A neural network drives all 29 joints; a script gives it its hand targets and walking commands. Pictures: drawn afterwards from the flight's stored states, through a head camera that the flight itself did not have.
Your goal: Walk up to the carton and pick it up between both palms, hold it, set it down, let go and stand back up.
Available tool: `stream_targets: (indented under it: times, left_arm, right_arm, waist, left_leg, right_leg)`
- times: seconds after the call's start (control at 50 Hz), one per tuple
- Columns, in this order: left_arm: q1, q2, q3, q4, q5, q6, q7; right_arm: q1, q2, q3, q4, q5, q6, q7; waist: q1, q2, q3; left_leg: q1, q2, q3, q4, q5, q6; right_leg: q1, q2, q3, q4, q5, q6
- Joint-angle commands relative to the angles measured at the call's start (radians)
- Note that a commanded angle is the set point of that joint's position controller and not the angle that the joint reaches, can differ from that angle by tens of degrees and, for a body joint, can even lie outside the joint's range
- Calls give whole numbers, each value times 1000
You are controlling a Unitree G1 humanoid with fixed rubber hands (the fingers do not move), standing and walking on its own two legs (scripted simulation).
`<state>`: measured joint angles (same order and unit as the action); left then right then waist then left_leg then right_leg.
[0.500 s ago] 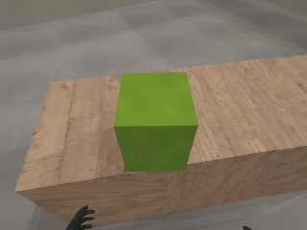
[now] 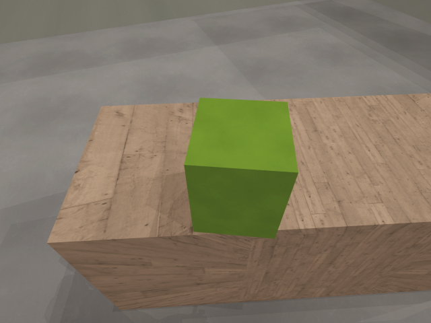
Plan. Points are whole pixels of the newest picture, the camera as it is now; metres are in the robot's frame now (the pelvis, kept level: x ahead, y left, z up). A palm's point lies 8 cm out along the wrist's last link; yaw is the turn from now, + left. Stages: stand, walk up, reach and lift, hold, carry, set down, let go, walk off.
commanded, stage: stand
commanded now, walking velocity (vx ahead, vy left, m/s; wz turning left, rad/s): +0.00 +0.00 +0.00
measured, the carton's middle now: (238, 169) +0.45 -0.01 +0.00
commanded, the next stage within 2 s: none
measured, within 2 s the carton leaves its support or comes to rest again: neither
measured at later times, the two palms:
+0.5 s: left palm out of the picture +0.00 +0.22 -0.14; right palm out of the picture +0.03 -0.23 -0.13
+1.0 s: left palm out of the picture -0.01 +0.22 -0.15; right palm out of the picture +0.04 -0.22 -0.13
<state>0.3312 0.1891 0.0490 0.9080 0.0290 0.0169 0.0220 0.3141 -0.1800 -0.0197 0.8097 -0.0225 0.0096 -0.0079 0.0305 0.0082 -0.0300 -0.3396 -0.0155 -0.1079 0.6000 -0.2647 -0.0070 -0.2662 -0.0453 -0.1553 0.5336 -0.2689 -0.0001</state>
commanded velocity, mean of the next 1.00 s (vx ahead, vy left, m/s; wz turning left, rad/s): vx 0.00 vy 0.00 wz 0.00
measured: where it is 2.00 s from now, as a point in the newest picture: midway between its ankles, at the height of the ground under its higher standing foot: outside the picture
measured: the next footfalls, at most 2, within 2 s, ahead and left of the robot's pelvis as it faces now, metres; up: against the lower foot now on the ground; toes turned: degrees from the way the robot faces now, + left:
none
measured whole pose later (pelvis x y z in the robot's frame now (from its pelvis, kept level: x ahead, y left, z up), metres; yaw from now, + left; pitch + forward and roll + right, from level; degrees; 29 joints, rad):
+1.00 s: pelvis +0.02 +0.00 +0.00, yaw +2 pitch +0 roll -1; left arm 0.31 0.15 0.04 1.12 0.02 0.02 0.04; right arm 0.31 -0.14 -0.01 1.03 -0.02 0.00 -0.04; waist 0.02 -0.01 0.00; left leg -0.28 -0.04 -0.13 0.55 -0.26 0.00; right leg -0.21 -0.06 -0.18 0.50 -0.29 0.01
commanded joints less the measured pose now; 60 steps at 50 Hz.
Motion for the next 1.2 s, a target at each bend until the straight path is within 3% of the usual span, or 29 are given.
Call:
stream_targets:
  times: [0.0, 0.06, 0.1, 0.14, 0.18, 0.22, 0.26, 0.3, 0.32, 0.36, 0.4, 0.44, 0.46, 0.54, 0.6, 0.64, 0.68, 0.7, 0.74, 0.84, 0.92, 0.96, 0.98, 1.0, 1.02, 1.08, 1.1, 1.12, 1.18]
  left_arm:
    - [-3, 136, 31, -40, -1, -18, 8]
    - [-8, 112, 37, -24, 0, -11, 3]
    - [20, 79, 26, -6, -3, -14, 3]
    - [36, 92, 29, 11, -5, -17, 1]
    - [43, 97, 30, 36, 1, -16, -1]
    - [72, 96, 30, 56, -2, -21, 3]
    - [53, 81, 24, 66, 0, -24, 6]
    - [63, 89, 25, 85, -3, -28, 8]
    - [35, 115, 27, 80, -4, -26, 13]
    - [14, 121, 33, 78, -3, -23, 15]
    - [-14, 91, 24, 83, -11, -17, 15]
    - [0, 96, 29, 97, -13, -9, 18]
    - [23, 60, 16, 108, -13, -7, 17]
    - [52, 78, 19, 133, -9, -5, 17]
    - [28, 86, 22, 135, -3, -7, 20]
    - [51, 76, 19, 154, -6, -11, 16]
    - [40, 59, 15, 160, -6, -10, 18]
    - [44, 62, 15, 166, -5, -10, 16]
    - [45, 65, 19, 163, -8, -7, 18]
    - [49, 26, 5, 186, -4, -6, 22]
    - [55, 44, 8, 193, -7, -4, 21]
    - [66, 26, 3, 203, -7, -2, 23]
    - [43, 40, 6, 194, -6, 1, 20]
    - [60, 23, 7, 199, -8, -4, 28]
    - [64, 33, 2, 203, -4, -4, 28]
    - [25, 82, 17, 185, -3, -6, 25]
    - [20, 62, 13, 193, -5, -7, 23]
    - [35, 65, 9, 199, -4, -6, 26]
    - [75, 29, 5, 216, -10, -3, 30]
  right_arm:
    - [92, -107, -38, -45, -2, -19, -6]
    - [47, -109, -32, -35, 1, -22, -7]
    - [31, -132, -38, -36, -2, -20, -13]
    - [16, -130, -34, -31, 0, -21, -15]
    - [22, -109, -33, -26, 5, -20, -13]
    - [48, -108, -29, 8, 0, -20, -19]
    - [73, -114, -29, 15, 5, -23, -17]
    - [51, -79, -25, 29, 4, -22, -17]
    - [70, -89, -28, 33, 8, -20, -17]
    - [90, -57, -22, 58, 8, -19, -19]
    - [85, -73, -28, 66, 3, -22, -18]
    - [93, -54, -20, 87, 2, -23, -20]
    - [84, -66, -21, 93, 3, -24, -19]
    - [77, -37, -8, 110, 6, -21, -27]
    - [87, -54, -16, 129, 2, -24, -32]
    - [63, -67, -14, 132, 3, -27, -33]
    - [46, -55, -11, 137, 5, -27, -35]
    - [53, -33, -6, 141, 10, -25, -38]
    - [71, -45, -5, 154, 4, -24, -37]
    - [52, -60, -15, 157, 6, -19, -35]
    - [48, -37, -10, 187, 6, -15, -36]
    - [51, -30, -7, 182, 9, -14, -33]
    - [48, -8, 5, 187, 8, -12, -35]
    - [26, -15, 0, 177, 7, -12, -33]
    - [37, -20, -1, 183, 6, -11, -33]
    - [53, -37, -3, 188, 8, -17, -35]
    - [45, -50, -8, 198, 5, -17, -34]
    - [59, -58, -10, 208, 2, -16, -34]
    - [24, -37, -3, 201, 8, -12, -37]
  waist:
    - [-37, -7, 13]
    - [-13, 49, 51]
    - [1, 50, 63]
    - [8, 115, 49]
    - [6, 69, 79]
    - [5, 88, 83]
    - [-12, -9, 60]
    - [3, -57, 54]
    - [-21, -96, 50]
    - [-21, -80, 74]
    - [-34, -58, 92]
    - [-19, -18, 107]
    - [-13, -42, 102]
    - [3, 6, 85]
    - [-10, 76, 77]
    - [2, 54, 47]
    - [3, 78, 64]
    - [-3, 25, 67]
    - [-4, 73, 68]
    - [-3, -13, 68]
    - [1, 45, 99]
    - [-5, 12, 108]
    - [-10, 34, 110]
    - [3, 20, 98]
    - [-8, -21, 107]
    - [-26, -3, 61]
    - [-21, 9, 91]
    - [-27, -13, 96]
    - [0, -37, 103]
  left_leg:
    - [-26, 44, -24, -108, 63, 46]
    - [-106, 74, -123, -216, -82, 65]
    - [-150, 71, -134, -248, -113, 62]
    - [-162, 75, -151, -274, -112, 71]
    - [-196, 67, -132, -272, -144, 63]
    - [-166, 59, -118, -271, -97, 57]
    - [-148, 41, -78, -196, -4, 49]
    - [-75, 22, -32, -141, 55, 40]
    - [-50, 12, -8, -114, 76, 36]
    - [-43, 15, 15, -99, 92, 27]
    - [-46, 29, -1, -123, 105, 35]
    - [-68, 46, -44, -163, 117, 37]
    - [-48, 30, -16, -123, 134, 32]
    - [-36, 37, -24, -131, 168, 33]
    - [-92, 53, -71, -165, 189, 42]
    - [-64, 54, -61, -148, 255, 45]
    - [-74, 62, -77, -162, 228, 55]
    - [-60, 60, -75, -171, 214, 50]
    - [-80, 61, -82, -189, 153, 52]
    - [-61, 58, -81, -176, 174, 53]
    - [-69, 48, -76, -194, 125, 48]
    - [-68, 42, -67, -173, 129, 45]
    - [-80, 51, -65, -184, 127, 46]
    - [-84, 40, -51, -157, 132, 44]
    - [-84, 35, -38, -139, 152, 45]
    - [-14, 34, -33, -146, 166, 44]
    - [-43, 45, -51, -145, 211, 49]
    - [-33, 34, -45, -150, 202, 45]
    - [-33, 36, -44, -136, 175, 41]
  right_leg:
    - [16, -104, 143, -173, -116, -69]
    - [51, -51, 96, -122, -99, -50]
    - [78, -43, 86, -106, -67, -46]
    - [107, -38, 88, -104, -34, -39]
    - [108, -49, 90, -112, -54, -38]
    - [114, -55, 91, -122, -19, -34]
    - [116, -89, 116, -160, -37, -46]
    - [64, -111, 125, -212, -106, -47]
    - [52, -118, 147, -238, -136, -60]
    - [27, -141, 144, -247, -158, -75]
    - [15, -120, 111, -230, -130, -66]
    - [42, -87, 74, -183, -83, -52]
    - [40, -96, 98, -206, -81, -57]
    - [50, -100, 97, -188, -88, -68]
    - [142, -77, 67, -137, 9, -47]
    - [154, -86, 76, -133, 61, -55]
    - [157, -75, 71, -127, 58, -47]
    - [145, -70, 61, -124, 52, -46]
    - [163, -63, 57, -118, 34, -36]
    - [136, -73, 58, -127, 22, -42]
    - [122, -66, 58, -120, -2, -36]
    - [110, -90, 73, -142, 0, -38]
    - [126, -80, 61, -132, -19, -43]
    - [140, -97, 85, -160, -15, -45]
    - [138, -113, 88, -167, 7, -51]
    - [120, -98, 80, -163, -24, -51]
    - [136, -99, 76, -163, 33, -49]
    - [122, -96, 66, -159, 35, -43]
    - [121, -98, 72, -173, -5, -45]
